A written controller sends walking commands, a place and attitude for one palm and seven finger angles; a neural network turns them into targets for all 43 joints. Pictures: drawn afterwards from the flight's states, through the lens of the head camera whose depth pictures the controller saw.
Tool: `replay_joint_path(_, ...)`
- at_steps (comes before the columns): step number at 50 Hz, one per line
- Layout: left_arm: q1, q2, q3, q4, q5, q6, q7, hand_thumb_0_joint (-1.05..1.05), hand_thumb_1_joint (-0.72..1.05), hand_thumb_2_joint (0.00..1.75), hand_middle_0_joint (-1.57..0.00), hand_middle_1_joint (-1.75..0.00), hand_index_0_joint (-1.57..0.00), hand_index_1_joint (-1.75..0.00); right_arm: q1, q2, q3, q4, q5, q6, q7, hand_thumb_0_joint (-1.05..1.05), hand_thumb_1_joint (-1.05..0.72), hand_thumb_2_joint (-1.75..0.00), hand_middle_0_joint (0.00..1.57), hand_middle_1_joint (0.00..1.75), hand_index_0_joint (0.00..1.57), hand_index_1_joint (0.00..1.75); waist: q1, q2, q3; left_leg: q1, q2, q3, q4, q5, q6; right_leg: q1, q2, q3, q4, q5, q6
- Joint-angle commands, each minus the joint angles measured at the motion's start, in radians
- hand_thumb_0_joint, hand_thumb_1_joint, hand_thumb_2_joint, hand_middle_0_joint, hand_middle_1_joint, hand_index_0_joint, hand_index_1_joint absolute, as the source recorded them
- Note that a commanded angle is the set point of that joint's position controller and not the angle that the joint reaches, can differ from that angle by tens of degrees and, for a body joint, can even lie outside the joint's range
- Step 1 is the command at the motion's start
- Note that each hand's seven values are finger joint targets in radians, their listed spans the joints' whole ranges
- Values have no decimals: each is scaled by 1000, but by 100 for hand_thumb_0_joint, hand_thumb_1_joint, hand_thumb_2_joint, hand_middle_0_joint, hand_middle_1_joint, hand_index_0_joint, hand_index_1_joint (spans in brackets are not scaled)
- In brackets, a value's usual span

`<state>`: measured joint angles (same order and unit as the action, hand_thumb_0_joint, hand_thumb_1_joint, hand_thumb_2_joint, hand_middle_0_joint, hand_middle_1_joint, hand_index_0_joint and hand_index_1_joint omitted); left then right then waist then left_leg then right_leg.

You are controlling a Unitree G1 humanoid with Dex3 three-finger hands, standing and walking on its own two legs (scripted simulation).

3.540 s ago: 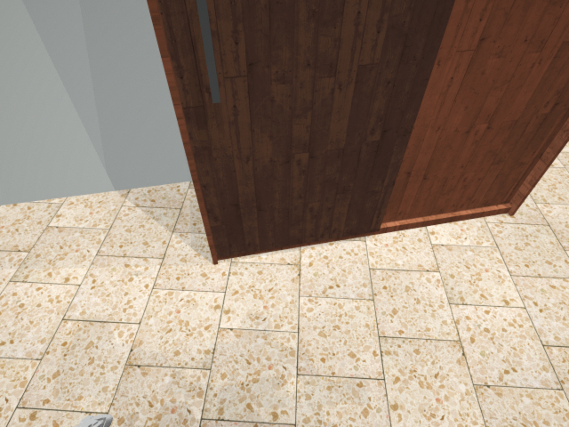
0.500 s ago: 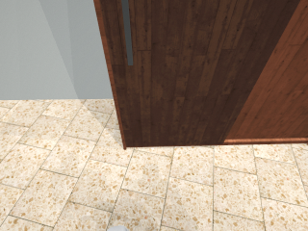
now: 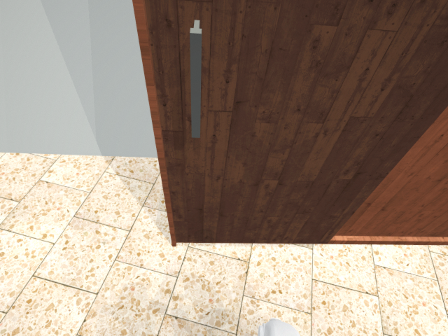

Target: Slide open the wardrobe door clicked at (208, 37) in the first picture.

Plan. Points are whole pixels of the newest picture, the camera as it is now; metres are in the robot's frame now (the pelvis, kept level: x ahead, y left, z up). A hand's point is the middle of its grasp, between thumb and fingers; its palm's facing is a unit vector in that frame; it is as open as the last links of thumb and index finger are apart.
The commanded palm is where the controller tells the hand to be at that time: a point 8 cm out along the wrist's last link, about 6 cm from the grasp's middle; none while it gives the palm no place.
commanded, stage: come to a stop and stand still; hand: left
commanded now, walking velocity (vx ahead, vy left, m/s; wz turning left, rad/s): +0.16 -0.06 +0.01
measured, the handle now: (196, 85) +0.58 +0.10 +0.13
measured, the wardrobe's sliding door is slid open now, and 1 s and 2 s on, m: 0.00 0.00 0.00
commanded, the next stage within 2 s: none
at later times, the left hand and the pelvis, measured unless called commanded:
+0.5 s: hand (147, 326) +0.17 +0.16 -0.18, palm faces +0.06 -0.97 -0.23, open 7.3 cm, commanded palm none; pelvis +0.06 -0.03 -0.02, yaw +2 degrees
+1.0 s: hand out of the picture -0.02 +0.19 -0.18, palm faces +0.05 -0.98 -0.21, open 7.4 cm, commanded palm none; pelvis +0.02 +0.02 -0.01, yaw +1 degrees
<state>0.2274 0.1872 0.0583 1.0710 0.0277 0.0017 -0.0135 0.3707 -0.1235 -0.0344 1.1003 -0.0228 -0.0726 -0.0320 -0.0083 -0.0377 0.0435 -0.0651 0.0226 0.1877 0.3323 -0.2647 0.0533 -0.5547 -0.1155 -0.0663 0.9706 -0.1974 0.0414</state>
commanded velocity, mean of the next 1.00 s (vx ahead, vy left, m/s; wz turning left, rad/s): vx -0.09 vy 0.04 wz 0.00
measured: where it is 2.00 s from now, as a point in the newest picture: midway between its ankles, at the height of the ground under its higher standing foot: outside the picture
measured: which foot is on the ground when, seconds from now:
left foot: down 0.00-0.20, up 0.22-0.58, down 0.60-1.00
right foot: up 0.00-0.16, down 0.18-0.60, up 0.62-0.92, down 0.94-1.00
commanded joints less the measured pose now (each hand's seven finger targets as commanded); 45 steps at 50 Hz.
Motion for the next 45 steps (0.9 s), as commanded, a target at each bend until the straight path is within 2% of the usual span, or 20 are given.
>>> replay_joint_path(1, -83, -3, -5, -69, -1, -15, -4, 0, 90, 90, -20, -30, -20, -30, 123, -125, -24, 10, -2, -1, -5, 0, -90, -90, 20, 30, 20, 30, -35, 160, 55, 59, 252, -125, -77, 568, 73, -36, 10, -37, -192, 13, -12)
replay_joint_path(4, -124, -2, -8, -82, -2, -22, -1, 0, 90, 90, -20, -30, -20, -30, 137, -125, -27, 27, -8, 10, -6, 0, -90, -90, 20, 30, 20, 30, -49, 179, 68, 59, 253, -130, -28, 598, 75, 41, 44, -63, -310, -22, -37)
replay_joint_path(6, -45, 2, -11, -60, -4, -27, 10, 0, 90, 90, -20, -30, -20, -30, 107, -125, -22, 32, -2, 19, -12, 0, -90, -90, 20, 30, 20, 30, 0, 175, 37, 16, 237, -113, 78, 696, 49, 209, 75, -73, -401, 45, -51)
replay_joint_path(7, 56, 23, -6, -29, -5, -33, 18, 0, 90, 90, -20, -30, -20, -30, 86, -127, -20, 33, 6, 20, -13, 0, -90, -90, 20, 30, 20, 30, 54, 145, -15, -15, 205, -98, 171, 680, 15, 356, 71, -63, -505, 181, -48)
replay_joint_path(8, 151, 100, 7, -5, -1, -45, 33, 0, 90, 90, -20, -30, -20, -30, 97, -108, -16, 26, 17, 19, -10, 0, -90, -90, 20, 30, 20, 30, 85, 30, -94, -137, 161, -92, 297, 492, -27, 566, -13, 26, -516, 511, -61)
replay_joint_path(9, 201, 176, 20, 12, -1, -54, 46, 0, 90, 90, -20, -30, -20, -30, 151, -79, -18, 22, 28, 21, -5, 0, -90, -90, 20, 30, 20, 30, 73, -113, -208, -275, 46, -50, 475, 29, -70, 745, -237, 222, -467, 1007, -157)
replay_joint_path(10, 222, 210, 22, 3, -9, -46, 49, 0, 90, 90, -20, -30, -20, -30, 164, -75, -28, 11, 37, 37, -11, 0, -90, -90, 20, 30, 20, 30, 62, -91, -234, -270, -9, -110, 649, -367, -75, 708, -348, 234, -466, 1257, -251)
replay_joint_path(11, 182, 202, 27, -8, -11, -47, 54, 0, 90, 90, -20, -30, -20, -30, 135, -66, -31, 11, 38, 56, -11, 0, -90, -90, 20, 30, 20, 30, 59, -192, -269, -286, 3, -164, 752, -397, -75, 656, -348, 266, -487, 1202, -283)
replay_joint_path(12, 121, 181, 25, -32, -11, -36, 60, 0, 90, 90, -20, -30, -20, -30, 101, -75, -37, -4, 34, 72, -12, 0, -90, -90, 20, 30, 20, 30, 57, -197, -222, -313, 14, -200, 818, -377, -76, 577, -343, 271, -518, 1040, -290)
replay_joint_path(14, 23, 140, 22, -68, -9, -12, 74, 0, 90, 90, -20, -30, -20, -30, 17, -56, -37, -13, 23, 102, -7, 0, -90, -90, 20, 30, 20, 30, 35, -51, -83, -347, 28, -214, 868, -307, -84, 385, -292, 195, -566, 805, -258)
replay_joint_path(17, -60, 135, 26, -115, -3, -1, 72, 0, 90, 90, -20, -30, -20, -30, 36, -63, -46, -36, 11, 139, 9, 0, -90, -90, 20, 30, 20, 30, -9, -107, -73, -327, 16, -200, 874, -202, -102, 231, -244, 112, -638, 481, -209)
replay_joint_path(26, -73, 180, 42, -175, 14, 22, 53, 0, 90, 90, -20, -30, -20, -30, -17, -97, -38, -130, 7, 106, 27, 0, -90, -90, 20, 30, 20, 30, 0, -162, -94, -209, 5, -128, 409, -158, -81, 218, -177, 167, -693, -106, -176)
replay_joint_path(28, -68, 162, 37, -169, 3, 31, 49, 0, 90, 90, -20, -30, -20, -30, 40, -108, -34, -118, 9, 95, 24, 0, -90, -90, 20, 30, 20, 30, -28, -102, -95, -56, 5, -129, 143, -41, -73, 141, -131, 131, -611, -210, -119)
replay_joint_path(29, -47, 117, 27, -179, -8, 40, 44, 0, 90, 90, -20, -30, -20, -30, 34, -163, -41, -130, 1, 88, 22, 0, -90, -90, 20, 30, 20, 30, -23, 100, -50, -79, 99, -277, 5, -123, -40, 56, -45, 71, -478, -279, -69)
replay_joint_path(30, -43, 64, 19, -196, -16, 47, 40, 0, 90, 90, -20, -30, -20, -30, -27, -241, -51, -172, -10, 87, 19, 0, -90, -90, 20, 30, 20, 30, -20, 359, 40, -272, 301, -525, -174, -249, 34, 33, 75, -23, -273, -298, -14)
replay_joint_path(31, -73, 88, 19, -187, -5, 60, 44, 0, 90, 90, -20, -30, -20, -30, -124, -262, -51, -199, -11, 87, 8, 0, -90, -90, 20, 30, 20, 30, -20, 390, 86, -423, 327, -582, -233, -249, 60, 78, 86, 76, -119, -295, -13)
replay_joint_path(34, 60, 95, 31, -119, 3, 53, 31, 0, 90, 90, -20, -30, -20, -30, -245, -198, -21, -210, -6, 76, -5, 0, -90, -90, 20, 30, 20, 30, 69, 192, 56, -360, 198, -361, -146, -96, 54, 96, 105, 115, 84, -168, -19)
replay_joint_path(36, 87, 87, 16, -96, -1, 43, 33, 0, 90, 90, -20, -30, -20, -30, -198, -183, -18, -185, 3, 67, -7, 0, -90, -90, 20, 30, 20, 30, 48, 163, -5, -210, 169, -307, -108, 46, 63, 87, 96, 97, 37, -157, -6)
replay_joint_path(41, 46, 51, -20, -76, -9, 29, 40, 0, 90, 90, -20, -30, -20, -30, -72, -174, -21, -103, 8, 62, -15, 0, -90, -90, 20, 30, 20, 30, -16, 162, -65, 14, 218, -361, -65, 309, 113, 172, 67, 57, -286, -249, 1)
replay_joint_path(45, 156, 46, -32, 10, -15, 10, 51, 0, 90, 90, -20, -30, -20, -30, -75, -158, -14, -57, 22, 58, -11, 0, -90, -90, 20, 30, 20, 30, 21, 111, -82, -44, 164, -321, 4, 323, 50, 392, 56, 57, -638, -6, -14)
